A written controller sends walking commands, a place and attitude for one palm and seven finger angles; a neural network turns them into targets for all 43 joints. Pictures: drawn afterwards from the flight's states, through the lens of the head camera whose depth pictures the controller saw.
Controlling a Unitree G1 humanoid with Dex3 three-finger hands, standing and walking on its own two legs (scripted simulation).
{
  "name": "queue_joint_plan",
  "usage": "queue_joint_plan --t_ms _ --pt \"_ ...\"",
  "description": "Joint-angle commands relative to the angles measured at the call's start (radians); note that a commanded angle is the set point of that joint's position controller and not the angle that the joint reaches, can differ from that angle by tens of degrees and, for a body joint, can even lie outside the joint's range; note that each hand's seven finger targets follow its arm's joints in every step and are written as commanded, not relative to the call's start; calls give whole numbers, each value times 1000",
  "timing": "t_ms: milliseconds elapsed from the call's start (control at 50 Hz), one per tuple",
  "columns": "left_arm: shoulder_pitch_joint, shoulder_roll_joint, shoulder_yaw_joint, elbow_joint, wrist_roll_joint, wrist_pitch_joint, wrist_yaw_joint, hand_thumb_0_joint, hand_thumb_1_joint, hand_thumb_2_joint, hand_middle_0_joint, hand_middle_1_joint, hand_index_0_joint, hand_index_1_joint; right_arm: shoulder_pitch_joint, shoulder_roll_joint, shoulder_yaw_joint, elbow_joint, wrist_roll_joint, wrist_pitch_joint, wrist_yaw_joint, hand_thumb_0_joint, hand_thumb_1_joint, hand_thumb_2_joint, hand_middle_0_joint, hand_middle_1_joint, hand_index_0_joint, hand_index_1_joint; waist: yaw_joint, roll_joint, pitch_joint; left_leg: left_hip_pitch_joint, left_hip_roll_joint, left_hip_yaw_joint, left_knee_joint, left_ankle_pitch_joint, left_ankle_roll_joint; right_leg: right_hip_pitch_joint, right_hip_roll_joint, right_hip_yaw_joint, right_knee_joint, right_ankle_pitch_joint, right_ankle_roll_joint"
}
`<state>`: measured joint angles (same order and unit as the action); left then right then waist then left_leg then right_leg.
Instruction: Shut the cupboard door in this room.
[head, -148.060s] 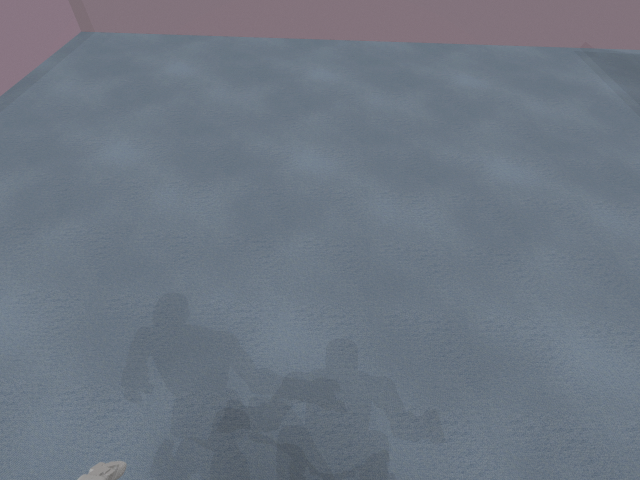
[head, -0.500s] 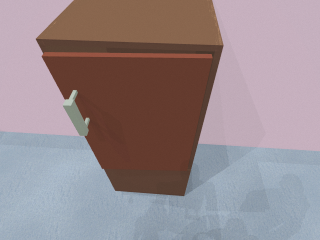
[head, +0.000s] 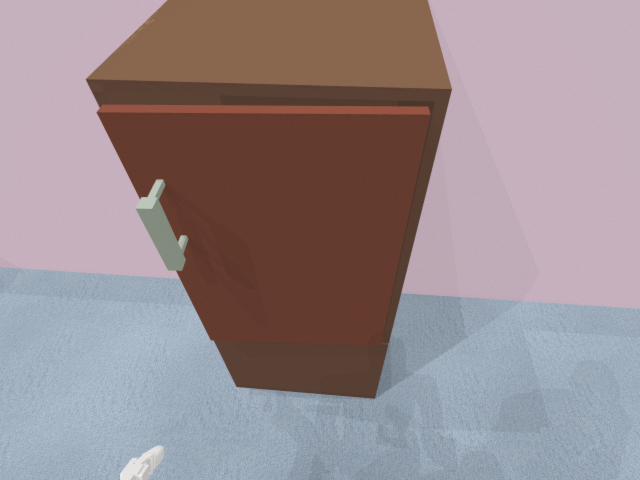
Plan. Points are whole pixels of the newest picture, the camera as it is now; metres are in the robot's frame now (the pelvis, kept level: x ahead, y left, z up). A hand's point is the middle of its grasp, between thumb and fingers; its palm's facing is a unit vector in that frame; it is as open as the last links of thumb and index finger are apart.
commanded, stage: raise the hand and make a fist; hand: left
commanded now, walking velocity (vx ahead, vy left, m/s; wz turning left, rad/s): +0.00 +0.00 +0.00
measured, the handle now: (167, 226) +0.44 +0.25 +0.06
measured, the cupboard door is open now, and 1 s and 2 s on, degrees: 3 3 3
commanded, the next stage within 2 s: bring the fist close to the handle in 1.80 s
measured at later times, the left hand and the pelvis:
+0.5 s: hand out of the picture +0.13 +0.18 -0.01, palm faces +0.04 -1.00 -0.05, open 5.2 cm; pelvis -0.06 +0.01 -0.09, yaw +3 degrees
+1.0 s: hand (144, 438) +0.16 +0.20 +0.02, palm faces +0.03 -1.00 -0.06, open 3.3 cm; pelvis -0.04 +0.03 -0.06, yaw +2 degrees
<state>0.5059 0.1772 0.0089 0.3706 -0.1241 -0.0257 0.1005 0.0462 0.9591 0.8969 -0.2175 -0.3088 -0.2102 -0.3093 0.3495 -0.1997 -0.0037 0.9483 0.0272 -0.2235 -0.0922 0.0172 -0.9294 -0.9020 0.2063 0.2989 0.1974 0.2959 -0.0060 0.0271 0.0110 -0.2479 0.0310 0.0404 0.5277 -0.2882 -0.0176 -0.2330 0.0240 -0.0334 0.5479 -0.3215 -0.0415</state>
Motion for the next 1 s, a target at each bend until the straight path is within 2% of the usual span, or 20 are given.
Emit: queue_joint_plan --t_ms 0,20,60,100,120,140,180,200,220,300,320,380,420,460,540,620,700,760,920,980 --pt "-91 -63 -35 -272 -42 -245 -45 0 900 900 -310 -420 -310 -420 -140 -160 -61 -270 -25 -172 18 0 -900 -900 200 300 200 300 -52 -228 -26 -158 -38 -66 136 98 45 -335 -44 -39 44 86 59" --pt "17 -72 -12 -225 -50 -307 -90 0 900 900 -328 -440 -328 -440 -160 -148 -71 -311 -22 -181 35 0 -900 -900 200 300 200 300 4 -205 -42 -220 -49 -60 171 82 34 -335 -50 -21 89 66 48" --pt "146 -95 14 -185 -92 -465 -205 0 900 900 -365 -480 -365 -480 -182 -138 -82 -368 -33 -180 70 0 -900 -900 200 300 200 300 57 -337 -113 -376 -59 -52 271 30 9 -363 -53 -2 206 42 44" --pt "150 -51 45 -218 -122 -625 -344 0 900 900 -402 -520 -402 -520 -207 -145 -92 -416 -36 -155 97 0 -900 -900 200 300 200 300 66 -279 -151 -495 -70 -37 381 -9 -5 -390 -70 57 299 60 37" --pt "170 33 127 -214 -109 -655 -376 0 900 900 -420 -540 -420 -540 -200 -144 -105 -443 -31 -133 106 0 -900 -900 200 300 200 300 91 -169 -181 -510 -71 -24 412 8 -1 -383 -75 80 339 76 18" --pt "169 47 116 -285 -107 -640 -391 0 900 900 -438 -560 -438 -560 -234 -150 -102 -505 -27 -112 109 0 -900 -900 200 300 200 300 106 -101 -221 -521 -79 -1 429 3 12 -385 -73 87 360 38 11" --pt "69 74 108 -404 -105 -545 -375 0 900 900 -475 -600 -475 -600 -260 -152 -94 -592 -12 -69 100 0 -900 -900 200 300 200 300 97 -25 -216 -540 -79 9 409 -99 26 -437 -54 71 359 -158 1" --pt "15 84 98 -502 -103 -507 -348 0 900 900 -493 -620 -493 -620 -267 -155 -86 -633 -7 -56 91 0 -900 -900 200 300 200 300 90 -14 -212 -544 -74 -2 416 -138 34 -466 -50 77 347 -227 3" --pt "-40 87 93 -563 -97 -484 -309 0 900 900 -512 -640 -512 -640 -243 -148 -83 -639 -4 -42 81 0 -900 -900 200 300 200 300 62 -46 -214 -548 -63 -20 422 -179 40 -496 -43 92 324 -303 9" --pt "-188 88 51 -872 -74 -535 -213 0 900 900 -585 -720 -585 -720 -177 -139 -61 -660 -17 -42 61 0 -900 -900 200 300 200 300 -5 43 -305 -467 -37 -68 473 -127 56 -556 -11 44 375 -175 10" --pt "-242 91 27 -926 -69 -556 -210 0 900 900 -603 -740 -603 -740 -170 -142 -52 -651 -22 -50 54 0 -900 -900 200 300 200 300 -29 39 -315 -458 -32 -80 487 -116 60 -577 -4 31 394 -149 11" --pt "-173 56 -29 -843 -74 -542 -251 0 900 900 -658 -800 -658 -800 -155 -150 -37 -622 -22 -67 49 0 -900 -900 200 300 200 300 -46 48 -288 -472 -26 -101 488 -139 55 -609 1 6 399 -153 13" --pt "-104 57 -31 -744 -77 -467 -287 0 900 900 -695 -840 -695 -840 -156 -154 -32 -616 -13 -65 40 0 -900 -900 200 300 200 300 -44 9 -253 -504 -26 -107 468 -182 55 -588 2 11 366 -199 16" --pt "-53 93 5 -720 -84 -372 -308 0 900 900 -732 -880 -732 -880 -161 -152 -29 -632 0 -49 34 0 -900 -900 200 300 200 300 -14 -17 -263 -522 -33 -98 441 -212 50 -531 -11 31 318 -270 20" --pt "-40 132 102 -767 -101 -256 -268 0 900 900 -805 -960 -805 -960 -178 -132 -20 -655 4 -28 23 0 -900 -900 200 300 200 300 33 -29 -303 -479 -38 -92 381 -171 47 -434 -18 17 290 -262 21" --pt "-70 141 149 -821 -120 -311 -208 0 900 900 -878 -1040 -878 -1040 -181 -126 -14 -637 -10 -38 19 0 -900 -900 200 300 200 300 39 -26 -289 -440 -33 -94 361 -96 45 -412 -11 -16 305 -163 17" --pt "-31 105 98 -794 -124 -383 -227 0 900 900 -952 -1120 -952 -1120 -152 -142 -21 -615 -13 -58 30 0 -900 -900 200 300 200 300 14 -5 -265 -407 -30 -91 353 -67 41 -435 -11 -28 316 -104 17" --pt "-18 119 98 -766 -126 -375 -260 0 900 900 -1007 -1180 -1007 -1180 -139 -155 -29 -614 -7 -58 29 0 -900 -900 200 300 200 300 8 -29 -244 -412 -31 -87 340 -81 42 -420 -15 -15 287 -124 21" --pt "-90 174 165 -827 -136 -341 -250 0 900 900 -1153 -1340 -1153 -1340 -129 -158 -23 -622 -3 -43 19 0 -900 -900 200 300 200 300 17 30 -244 -327 -29 -92 285 -39 42 -364 -5 -32 266 -54 15" --pt "-98 154 154 -807 -144 -330 -261 0 900 900 -1208 -1400 -1208 -1400 -125 -158 -19 -622 -2 -39 21 0 -900 -900 200 300 200 300 9 21 -235 -301 -28 -89 276 -5 39 -346 -4 -35 256 -2 17"
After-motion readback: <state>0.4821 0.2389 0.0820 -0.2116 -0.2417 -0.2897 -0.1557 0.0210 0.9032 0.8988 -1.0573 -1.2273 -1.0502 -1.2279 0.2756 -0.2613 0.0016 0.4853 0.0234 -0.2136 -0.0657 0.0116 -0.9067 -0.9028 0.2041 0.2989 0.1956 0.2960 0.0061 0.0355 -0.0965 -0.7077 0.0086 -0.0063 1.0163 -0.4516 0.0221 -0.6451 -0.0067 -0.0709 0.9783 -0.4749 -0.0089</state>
